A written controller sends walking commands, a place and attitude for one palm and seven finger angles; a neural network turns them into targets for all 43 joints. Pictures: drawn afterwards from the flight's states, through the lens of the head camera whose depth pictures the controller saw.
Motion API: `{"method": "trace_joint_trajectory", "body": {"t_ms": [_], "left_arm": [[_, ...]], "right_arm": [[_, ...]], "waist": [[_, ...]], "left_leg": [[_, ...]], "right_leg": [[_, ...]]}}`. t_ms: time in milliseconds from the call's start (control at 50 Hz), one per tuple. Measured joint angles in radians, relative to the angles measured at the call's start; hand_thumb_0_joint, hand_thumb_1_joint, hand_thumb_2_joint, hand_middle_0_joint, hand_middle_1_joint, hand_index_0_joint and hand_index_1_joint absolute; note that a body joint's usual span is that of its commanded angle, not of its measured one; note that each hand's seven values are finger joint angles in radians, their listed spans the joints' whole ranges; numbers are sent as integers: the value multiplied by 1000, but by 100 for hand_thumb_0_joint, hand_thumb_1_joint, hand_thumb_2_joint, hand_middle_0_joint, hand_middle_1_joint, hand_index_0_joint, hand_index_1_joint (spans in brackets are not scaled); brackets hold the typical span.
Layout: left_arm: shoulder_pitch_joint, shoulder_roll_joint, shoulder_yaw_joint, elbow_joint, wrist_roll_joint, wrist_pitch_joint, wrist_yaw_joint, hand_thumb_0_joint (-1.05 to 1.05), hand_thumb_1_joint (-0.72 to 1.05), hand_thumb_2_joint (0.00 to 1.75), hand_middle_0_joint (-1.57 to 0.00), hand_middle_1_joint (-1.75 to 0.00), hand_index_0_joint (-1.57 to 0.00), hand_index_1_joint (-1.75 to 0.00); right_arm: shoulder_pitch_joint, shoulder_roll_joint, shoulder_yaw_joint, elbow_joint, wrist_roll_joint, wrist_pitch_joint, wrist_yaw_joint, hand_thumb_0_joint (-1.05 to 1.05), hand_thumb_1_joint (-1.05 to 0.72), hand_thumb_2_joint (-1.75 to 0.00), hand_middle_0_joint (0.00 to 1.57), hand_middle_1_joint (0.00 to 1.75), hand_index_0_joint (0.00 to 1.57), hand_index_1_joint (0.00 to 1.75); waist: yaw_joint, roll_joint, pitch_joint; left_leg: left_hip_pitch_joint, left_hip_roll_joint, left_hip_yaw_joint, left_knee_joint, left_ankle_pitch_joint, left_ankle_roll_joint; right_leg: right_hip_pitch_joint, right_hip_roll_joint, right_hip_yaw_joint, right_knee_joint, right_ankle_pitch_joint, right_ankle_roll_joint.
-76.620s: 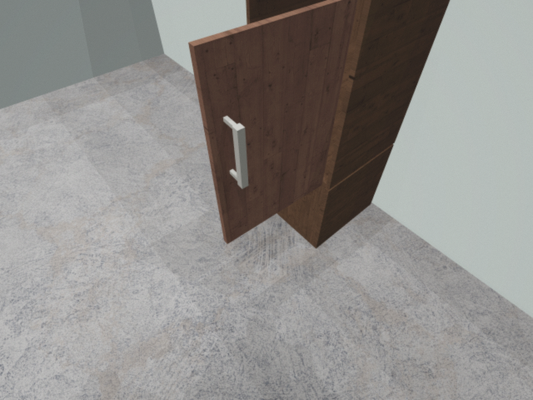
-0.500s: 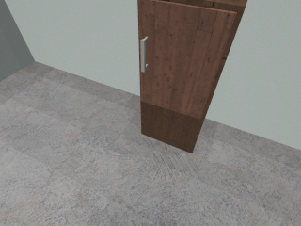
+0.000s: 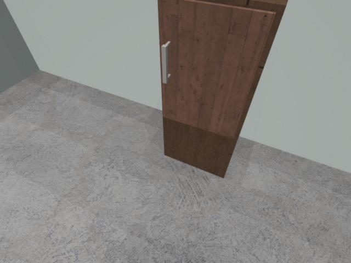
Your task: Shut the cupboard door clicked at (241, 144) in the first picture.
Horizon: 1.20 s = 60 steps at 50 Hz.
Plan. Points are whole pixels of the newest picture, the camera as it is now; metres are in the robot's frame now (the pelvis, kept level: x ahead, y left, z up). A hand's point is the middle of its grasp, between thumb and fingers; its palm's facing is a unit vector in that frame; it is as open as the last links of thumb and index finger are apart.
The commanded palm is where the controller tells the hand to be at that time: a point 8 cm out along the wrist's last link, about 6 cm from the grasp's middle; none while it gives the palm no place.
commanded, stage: walk to a spot facing it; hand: left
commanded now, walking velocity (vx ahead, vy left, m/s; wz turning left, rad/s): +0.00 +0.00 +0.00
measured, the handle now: (166, 63) +0.86 +0.08 +0.01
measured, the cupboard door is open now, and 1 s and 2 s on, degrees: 2 2 2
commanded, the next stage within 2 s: none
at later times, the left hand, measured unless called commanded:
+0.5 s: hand out of the picture +0.02 +0.23 -0.19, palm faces +0.25 -0.94 -0.25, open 7.4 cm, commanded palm none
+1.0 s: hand out of the picture -0.03 +0.17 -0.17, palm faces +0.56 -0.78 -0.28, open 7.4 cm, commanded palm none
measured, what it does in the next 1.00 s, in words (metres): steps on the spot, turning left: right foot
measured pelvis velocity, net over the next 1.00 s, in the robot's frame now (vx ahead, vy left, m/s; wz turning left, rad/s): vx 0.03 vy -0.03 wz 0.63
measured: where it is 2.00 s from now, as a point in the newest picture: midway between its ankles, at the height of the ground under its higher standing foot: outside the picture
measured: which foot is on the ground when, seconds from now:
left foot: down 0.00-0.74, up 0.76-1.00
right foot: down 0.00-0.36, up 0.38-0.72, down 0.74-1.00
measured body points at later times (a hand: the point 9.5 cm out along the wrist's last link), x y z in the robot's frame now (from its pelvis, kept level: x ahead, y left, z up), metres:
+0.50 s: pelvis +0.00 +0.02 -0.02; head +0.05 +0.03 +0.43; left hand +0.01 +0.28 -0.17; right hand +0.08 -0.22 -0.17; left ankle +0.03 +0.11 -0.74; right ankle -0.02 -0.12 -0.68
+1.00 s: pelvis +0.03 -0.03 -0.01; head +0.09 -0.01 +0.44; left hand -0.06 +0.21 -0.15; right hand +0.26 -0.20 -0.15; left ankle -0.05 +0.07 -0.70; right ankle +0.07 -0.15 -0.74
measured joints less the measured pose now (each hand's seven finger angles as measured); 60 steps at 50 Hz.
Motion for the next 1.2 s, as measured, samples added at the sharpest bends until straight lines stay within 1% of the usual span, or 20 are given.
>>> {"method": "trace_joint_trajectory", "body": {"t_ms": [160,200,260,320,360,380,440,500,620,720,740,800,840,880,940,1020,1060,1080,1140,1200], "left_arm": [[-20,-5,12,-28,0,14,5,1,91,90,-20,-30,-20,-30],[-26,-6,21,-46,2,20,6,1,91,90,-20,-30,-20,-30],[-33,-1,35,-75,9,27,8,1,91,90,-20,-30,-20,-30],[-44,14,48,-100,18,31,8,1,90,90,-20,-30,-20,-30],[-49,27,54,-119,16,33,4,1,90,90,-20,-30,-20,-30],[-55,29,57,-128,11,36,1,1,90,90,-20,-30,-20,-30],[-88,41,60,-156,8,59,-2,1,91,90,-20,-30,-20,-30],[-130,55,68,-185,13,65,-8,1,91,90,-20,-30,-20,-30],[-192,79,72,-260,17,50,-16,1,91,90,-20,-30,-20,-30],[-204,91,64,-305,15,38,-16,1,91,90,-20,-30,-20,-30],[-192,99,62,-318,18,30,-17,1,91,90,-20,-30,-20,-30],[-175,77,53,-315,24,25,-8,1,91,90,-20,-30,-20,-30],[-150,63,49,-305,24,28,-2,1,91,90,-20,-30,-20,-30],[-127,57,46,-293,24,30,-1,1,91,90,-20,-30,-20,-30],[-101,53,42,-282,25,29,-5,1,90,90,-20,-30,-20,-30],[-71,56,47,-276,28,24,-10,1,90,90,-20,-30,-20,-30],[-51,65,53,-271,24,25,-12,1,90,90,-20,-30,-20,-30],[-35,66,56,-271,20,28,-14,1,90,90,-20,-30,-20,-30],[-43,98,65,-250,17,61,-13,1,90,90,-20,-30,-20,-30],[-69,108,71,-238,15,80,-13,1,91,90,-20,-30,-20,-30]], "right_arm": [[5,8,-6,-20,-2,13,3,0,-91,-90,20,30,20,30],[13,10,-12,-29,-3,24,7,0,-91,-90,20,30,20,30],[27,14,-28,-45,-7,46,14,0,-91,-90,20,30,20,30],[33,19,-40,-66,-7,65,22,0,-91,-90,20,30,20,30],[37,14,-43,-92,-10,63,28,0,-91,-90,20,30,20,30],[35,6,-46,-106,-14,56,29,0,-91,-90,20,30,20,30],[10,-12,-51,-136,-19,41,29,0,-91,-90,20,30,20,30],[-6,-27,-51,-158,-23,35,25,0,-91,-90,20,30,20,30],[-34,-55,-60,-187,-25,38,30,0,-91,-90,20,30,20,30],[-49,-75,-79,-215,-21,53,38,0,-91,-90,20,30,20,30],[-45,-76,-84,-223,-16,58,40,0,-91,-90,20,30,20,30],[-71,-103,-106,-230,-17,70,45,0,-91,-90,20,30,20,30],[-83,-112,-111,-237,-17,73,49,1,-91,-90,20,30,20,30],[-90,-111,-109,-248,-14,74,55,1,-91,-90,20,30,20,30],[-99,-101,-99,-256,-10,77,63,1,-91,-90,20,30,20,30],[-123,-86,-83,-253,-6,78,68,1,-91,-90,20,30,20,30],[-132,-79,-74,-259,-5,69,70,1,-91,-90,20,30,20,30],[-131,-85,-69,-268,-8,59,73,1,-91,-90,20,30,20,30],[-151,-63,-60,-270,-11,38,63,0,-91,-90,20,30,20,30],[-144,-51,-51,-275,-14,32,46,0,-91,-90,20,30,20,30]], "waist": [[-11,0,8],[-11,4,15],[-17,9,31],[-21,-11,53],[-25,-31,63],[-27,-33,67],[-26,-32,81],[-32,-15,76],[-35,30,59],[-35,46,43],[-31,32,30],[-24,54,45],[-26,51,53],[-32,34,61],[-30,7,73],[-5,-20,88],[7,-34,87],[11,-23,76],[25,-57,92],[24,-48,94]], "left_leg": [[-39,-7,-26,59,-25,-4],[-70,-11,-45,112,-46,-4],[-132,12,-24,288,-152,-22],[-159,42,17,406,-269,-37],[-134,52,38,327,-178,-31],[-139,42,39,317,-145,-9],[-160,10,37,319,-160,20],[-160,-10,6,244,-114,16],[-159,-16,-88,130,-29,1],[-187,-27,-169,144,-22,-38],[-208,-42,-173,175,-46,-44],[-308,-47,-150,484,-268,-61],[-345,-33,-101,666,-294,-72],[-341,-7,-59,723,-290,-85],[-286,27,-16,643,-296,-92],[-190,48,16,450,-301,-82],[-124,46,32,295,-227,-71],[-91,57,24,213,-134,-50],[-114,32,8,262,-182,-31],[-106,21,-30,232,-172,-38]], "right_leg": [[-24,-2,-30,48,-32,-4],[-38,-3,-52,82,-55,-7],[-45,-4,-99,139,-97,-11],[-46,-32,-145,203,-148,-3],[-69,-69,-169,285,-193,13],[-108,-91,-173,363,-207,26],[-263,-95,-66,638,-273,53],[-374,-89,9,731,-198,70],[-417,-77,61,571,-151,95],[-321,-49,56,312,-81,96],[-287,-59,62,220,-64,80],[-284,-64,24,242,-21,53],[-260,-81,4,232,-23,50],[-234,-104,-19,217,-26,50],[-206,-138,-64,208,-36,53],[-198,-173,-126,236,-66,65],[-210,-193,-152,283,-97,77],[-236,-193,-165,335,-115,84],[-344,-181,-68,589,-247,109],[-421,-145,-10,715,-215,120]]}}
